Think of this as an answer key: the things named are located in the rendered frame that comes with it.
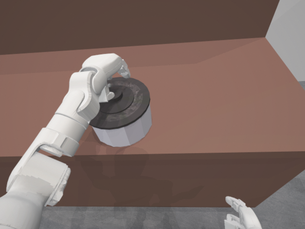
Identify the knob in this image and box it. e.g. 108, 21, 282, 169
108, 87, 123, 103

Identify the left robot forearm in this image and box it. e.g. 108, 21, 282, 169
6, 65, 107, 192

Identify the lid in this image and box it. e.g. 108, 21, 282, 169
89, 77, 150, 130

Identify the left robot upper arm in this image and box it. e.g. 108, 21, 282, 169
0, 152, 71, 229

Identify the pot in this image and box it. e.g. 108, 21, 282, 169
93, 104, 152, 147

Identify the table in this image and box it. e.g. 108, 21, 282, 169
0, 0, 305, 208

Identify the robot right hand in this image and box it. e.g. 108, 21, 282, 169
224, 196, 262, 229

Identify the robot left hand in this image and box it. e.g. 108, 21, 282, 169
82, 53, 131, 103

